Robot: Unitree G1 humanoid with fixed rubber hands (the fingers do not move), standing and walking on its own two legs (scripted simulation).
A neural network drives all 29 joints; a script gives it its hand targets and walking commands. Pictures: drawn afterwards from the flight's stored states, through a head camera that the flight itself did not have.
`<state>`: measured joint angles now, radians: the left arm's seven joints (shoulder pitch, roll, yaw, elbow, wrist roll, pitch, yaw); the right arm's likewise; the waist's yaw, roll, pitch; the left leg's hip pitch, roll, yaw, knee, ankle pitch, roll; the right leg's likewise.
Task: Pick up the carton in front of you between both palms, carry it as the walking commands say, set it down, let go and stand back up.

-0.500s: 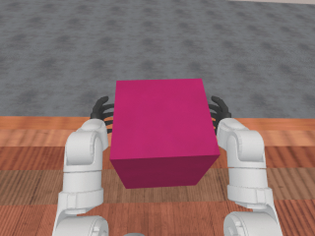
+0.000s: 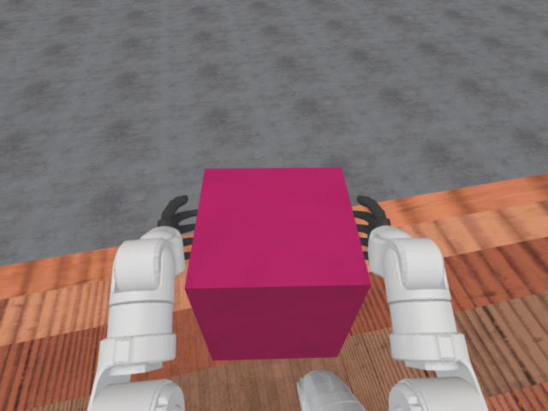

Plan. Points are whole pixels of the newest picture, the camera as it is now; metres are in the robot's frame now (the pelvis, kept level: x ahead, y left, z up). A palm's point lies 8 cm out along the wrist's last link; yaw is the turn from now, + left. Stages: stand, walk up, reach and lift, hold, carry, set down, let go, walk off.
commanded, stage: carry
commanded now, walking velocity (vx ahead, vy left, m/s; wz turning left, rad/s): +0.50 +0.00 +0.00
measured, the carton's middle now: (274, 267) +0.33 -0.03 +0.00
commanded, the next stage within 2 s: none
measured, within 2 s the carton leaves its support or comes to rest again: neither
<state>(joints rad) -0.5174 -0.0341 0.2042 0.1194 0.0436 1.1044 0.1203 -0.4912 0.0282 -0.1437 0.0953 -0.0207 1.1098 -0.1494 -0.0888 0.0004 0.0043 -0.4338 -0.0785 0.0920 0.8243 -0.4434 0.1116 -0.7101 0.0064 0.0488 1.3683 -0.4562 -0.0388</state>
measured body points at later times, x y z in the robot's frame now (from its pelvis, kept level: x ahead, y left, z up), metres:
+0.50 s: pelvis +0.36 -0.04 -0.15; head +0.40 -0.04 +0.30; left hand +0.69 +0.14 -0.08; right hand +0.72 -0.16 -0.09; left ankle +0.43 +0.11 -0.78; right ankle +0.33 -0.08 -0.84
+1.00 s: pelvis +0.72 +0.00 -0.29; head +0.75 +0.00 +0.16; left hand +1.08 +0.12 -0.23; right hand +1.05 -0.19 -0.22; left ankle +0.63 +0.04 -0.97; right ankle +0.86 -0.15 -0.95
